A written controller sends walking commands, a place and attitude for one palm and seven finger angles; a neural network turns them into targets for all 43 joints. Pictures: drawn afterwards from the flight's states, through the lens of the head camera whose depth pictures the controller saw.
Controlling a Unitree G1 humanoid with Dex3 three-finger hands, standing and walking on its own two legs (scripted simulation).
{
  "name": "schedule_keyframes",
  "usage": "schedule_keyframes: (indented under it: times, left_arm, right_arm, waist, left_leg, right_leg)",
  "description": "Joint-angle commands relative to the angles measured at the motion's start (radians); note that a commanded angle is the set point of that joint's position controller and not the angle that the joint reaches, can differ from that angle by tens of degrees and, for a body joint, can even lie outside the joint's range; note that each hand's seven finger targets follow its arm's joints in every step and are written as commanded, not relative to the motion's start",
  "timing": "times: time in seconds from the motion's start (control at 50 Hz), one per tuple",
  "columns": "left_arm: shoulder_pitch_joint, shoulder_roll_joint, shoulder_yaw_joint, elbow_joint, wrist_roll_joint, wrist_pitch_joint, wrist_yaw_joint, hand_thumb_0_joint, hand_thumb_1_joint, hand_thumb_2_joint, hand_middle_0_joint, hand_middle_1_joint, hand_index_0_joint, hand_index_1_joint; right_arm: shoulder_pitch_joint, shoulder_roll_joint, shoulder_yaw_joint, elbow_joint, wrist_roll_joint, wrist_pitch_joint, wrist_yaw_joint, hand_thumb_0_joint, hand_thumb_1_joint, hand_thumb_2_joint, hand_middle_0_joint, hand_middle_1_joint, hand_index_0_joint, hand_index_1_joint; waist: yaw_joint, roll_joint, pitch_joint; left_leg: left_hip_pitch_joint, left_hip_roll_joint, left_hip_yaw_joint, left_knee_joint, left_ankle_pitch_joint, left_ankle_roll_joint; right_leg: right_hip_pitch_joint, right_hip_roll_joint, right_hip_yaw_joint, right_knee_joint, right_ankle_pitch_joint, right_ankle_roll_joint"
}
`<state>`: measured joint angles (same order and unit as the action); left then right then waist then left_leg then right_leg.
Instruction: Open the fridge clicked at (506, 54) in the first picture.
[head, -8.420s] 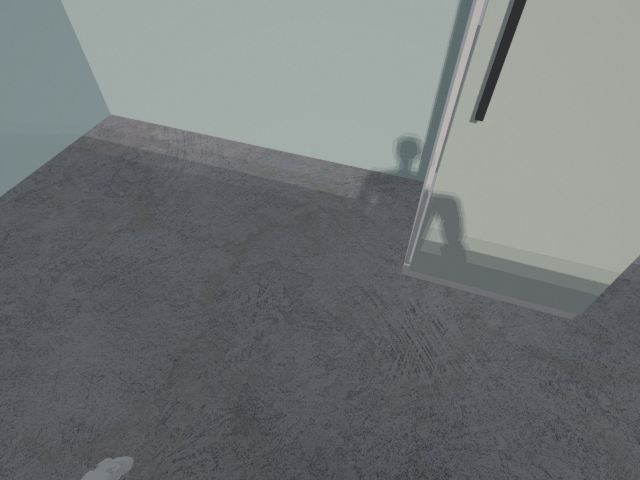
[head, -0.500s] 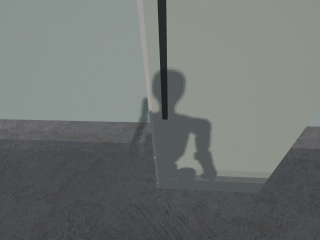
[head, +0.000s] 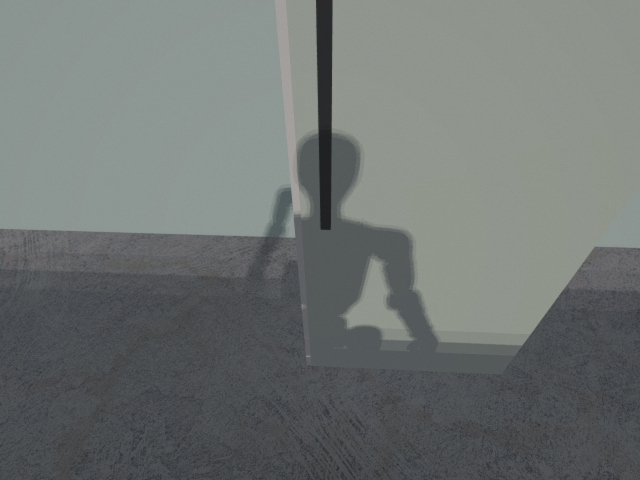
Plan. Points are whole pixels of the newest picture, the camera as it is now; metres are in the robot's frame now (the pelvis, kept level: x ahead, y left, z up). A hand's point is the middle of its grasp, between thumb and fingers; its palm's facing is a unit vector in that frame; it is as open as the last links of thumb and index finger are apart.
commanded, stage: come to a stop and stand still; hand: left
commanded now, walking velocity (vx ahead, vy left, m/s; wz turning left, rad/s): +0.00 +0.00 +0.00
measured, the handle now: (325, 129) +0.56 +0.02 +0.17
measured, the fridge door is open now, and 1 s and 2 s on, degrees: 0 0 0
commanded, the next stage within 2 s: look again from close up in 0.86 s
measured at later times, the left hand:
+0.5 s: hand out of the picture +0.10 +0.20 -0.15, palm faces +0.00 -0.95 -0.30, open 7.4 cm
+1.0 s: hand out of the picture +0.11 +0.20 -0.15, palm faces +0.01 -0.95 -0.31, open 7.4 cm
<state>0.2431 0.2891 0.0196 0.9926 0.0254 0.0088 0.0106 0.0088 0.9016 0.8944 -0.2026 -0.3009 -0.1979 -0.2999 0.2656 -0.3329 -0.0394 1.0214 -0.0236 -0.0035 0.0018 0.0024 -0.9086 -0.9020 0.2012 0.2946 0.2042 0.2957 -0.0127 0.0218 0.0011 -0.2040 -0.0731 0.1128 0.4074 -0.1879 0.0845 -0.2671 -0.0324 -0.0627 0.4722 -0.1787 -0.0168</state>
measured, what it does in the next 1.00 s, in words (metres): shifts its weight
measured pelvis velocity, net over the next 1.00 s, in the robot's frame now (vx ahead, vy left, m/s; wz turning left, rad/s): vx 0.05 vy -0.03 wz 0.02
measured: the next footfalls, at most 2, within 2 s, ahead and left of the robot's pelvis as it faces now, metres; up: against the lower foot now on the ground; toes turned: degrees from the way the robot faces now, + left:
none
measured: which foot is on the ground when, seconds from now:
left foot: down 0.00-1.00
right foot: down 0.00-1.00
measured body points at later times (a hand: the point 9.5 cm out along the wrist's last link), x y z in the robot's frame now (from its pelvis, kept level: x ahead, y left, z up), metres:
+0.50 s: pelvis +0.04 -0.03 +0.01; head +0.05 -0.03 +0.46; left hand +0.10 +0.25 -0.13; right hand +0.11 -0.30 -0.14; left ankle +0.03 +0.06 -0.74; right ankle +0.05 -0.11 -0.74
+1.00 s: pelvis +0.05 -0.03 +0.01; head +0.06 -0.03 +0.46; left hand +0.11 +0.25 -0.13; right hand +0.12 -0.31 -0.13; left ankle +0.03 +0.06 -0.74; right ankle +0.05 -0.11 -0.74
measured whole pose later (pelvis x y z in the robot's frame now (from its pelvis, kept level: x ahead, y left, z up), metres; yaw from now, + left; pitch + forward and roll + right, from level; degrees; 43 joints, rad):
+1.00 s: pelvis +0.05 -0.03 +0.01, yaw +1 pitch -1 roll +0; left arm 0.18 0.29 -0.01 1.08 0.01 -0.02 0.02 0.01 0.90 0.89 -0.20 -0.30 -0.20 -0.30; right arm 0.16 -0.30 0.01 1.12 -0.01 -0.02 0.00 0.00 -0.91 -0.90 0.20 0.29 0.20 0.30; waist 0.00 0.00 0.02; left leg -0.08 -0.03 0.07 0.30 -0.20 0.04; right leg -0.11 0.02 -0.10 0.31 -0.18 -0.05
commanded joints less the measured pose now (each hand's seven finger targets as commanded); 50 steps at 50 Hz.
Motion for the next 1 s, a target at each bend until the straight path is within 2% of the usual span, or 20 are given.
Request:
schedule_keyframes:
  times: [0.0,0.12,0.2,0.28,0.34,0.46,0.56,0.66,0.78,0.98]
  left_arm:
    - [-0.026,0.182,0.030,-0.053,-0.001,-0.031,0.013,0.000,0.900,0.900,-0.200,-0.300,-0.200,-0.300]
    - [-0.044,0.189,0.016,-0.020,-0.006,-0.044,0.015,0.000,0.900,0.900,-0.200,-0.300,-0.200,-0.300]
    - [-0.045,0.189,0.009,-0.003,-0.008,-0.049,0.018,0.000,0.900,0.900,-0.200,-0.300,-0.200,-0.300]
    - [-0.050,0.185,0.005,0.011,-0.009,-0.051,0.019,0.000,0.900,0.900,-0.200,-0.300,-0.200,-0.300]
    - [-0.053,0.180,0.001,0.018,-0.011,-0.052,0.020,0.000,0.900,0.900,-0.200,-0.300,-0.200,-0.300]
    - [-0.062,0.178,0.003,0.021,-0.009,-0.054,0.023,0.000,0.900,0.900,-0.200,-0.300,-0.200,-0.300]
    - [-0.071,0.178,0.004,0.020,-0.010,-0.053,0.024,0.000,0.900,0.900,-0.200,-0.300,-0.200,-0.300]
    - [-0.075,0.180,0.005,0.022,-0.009,-0.052,0.024,0.000,0.900,0.900,-0.200,-0.300,-0.200,-0.300]
    - [-0.078,0.181,0.006,0.024,-0.011,-0.050,0.024,0.000,0.900,0.900,-0.200,-0.300,-0.200,-0.300]
    - [-0.075,0.179,0.004,0.036,-0.011,-0.046,0.021,0.000,0.900,0.900,-0.200,-0.300,-0.200,-0.300]
  right_arm:
    - [-0.039,-0.158,-0.025,-0.057,0.004,-0.027,-0.010,0.000,-0.900,-0.900,0.200,0.300,0.200,0.300]
    - [-0.049,-0.154,-0.007,-0.024,0.009,-0.034,-0.008,0.000,-0.900,-0.900,0.200,0.300,0.200,0.300]
    - [-0.070,-0.148,0.002,-0.007,0.012,-0.036,-0.008,0.000,-0.900,-0.900,0.200,0.300,0.200,0.300]
    - [-0.088,-0.144,0.008,0.008,0.012,-0.035,-0.009,0.000,-0.900,-0.900,0.200,0.300,0.200,0.300]
    - [-0.097,-0.141,0.013,0.016,0.013,-0.035,-0.011,0.000,-0.900,-0.900,0.200,0.300,0.200,0.300]
    - [-0.115,-0.131,0.015,0.025,0.012,-0.034,-0.014,0.000,-0.900,-0.900,0.200,0.300,0.200,0.300]
    - [-0.123,-0.133,0.016,0.031,0.012,-0.033,-0.017,0.000,-0.900,-0.900,0.200,0.300,0.200,0.300]
    - [-0.132,-0.131,0.017,0.035,0.012,-0.031,-0.018,0.000,-0.900,-0.900,0.200,0.300,0.200,0.300]
    - [-0.130,-0.138,0.018,0.039,0.012,-0.032,-0.020,0.000,-0.900,-0.900,0.200,0.300,0.200,0.300]
    - [-0.125,-0.136,0.022,0.050,0.013,-0.031,-0.021,0.000,-0.900,-0.900,0.200,0.300,0.200,0.300]
  waist:
    - [0.004,-0.040,0.043]
    - [-0.004,-0.048,0.004]
    - [0.000,-0.036,-0.005]
    - [0.004,-0.023,-0.010]
    - [0.005,-0.042,-0.025]
    - [0.010,-0.035,-0.034]
    - [0.011,-0.034,-0.048]
    - [0.013,-0.034,-0.018]
    - [0.012,-0.034,-0.042]
    - [0.016,-0.023,-0.006]
  left_leg:
    - [-0.090,0.198,-0.246,-0.178,-0.253,-0.039]
    - [-0.022,0.189,-0.207,-0.136,-0.082,-0.040]
    - [0.001,0.191,-0.195,-0.124,0.004,-0.038]
    - [0.016,0.195,-0.192,-0.126,0.054,-0.040]
    - [0.032,0.198,-0.189,-0.128,0.084,-0.042]
    - [0.054,0.201,-0.184,-0.124,0.146,-0.043]
    - [0.072,0.205,-0.180,-0.127,0.172,-0.046]
    - [0.070,0.204,-0.178,-0.138,0.155,-0.048]
    - [0.094,0.207,-0.179,-0.139,0.177,-0.049]
    - [0.086,0.210,-0.184,-0.162,0.139,-0.050]
  right_leg:
    - [0.023,-0.105,0.151,-0.125,-0.158,-0.043]
    - [0.061,-0.123,0.165,-0.164,-0.074,-0.042]
    - [0.096,-0.125,0.156,-0.172,0.005,-0.038]
    - [0.126,-0.125,0.139,-0.171,0.070,-0.034]
    - [0.151,-0.124,0.134,-0.172,0.114,-0.031]
    - [0.182,-0.126,0.123,-0.170,0.200,-0.028]
    - [0.204,-0.128,0.119,-0.171,0.239,-0.027]
    - [0.195,-0.128,0.120,-0.186,0.226,-0.024]
    - [0.212,-0.130,0.120,-0.189,0.250,-0.023]
    - [0.199,-0.126,0.120,-0.211,0.179,-0.022]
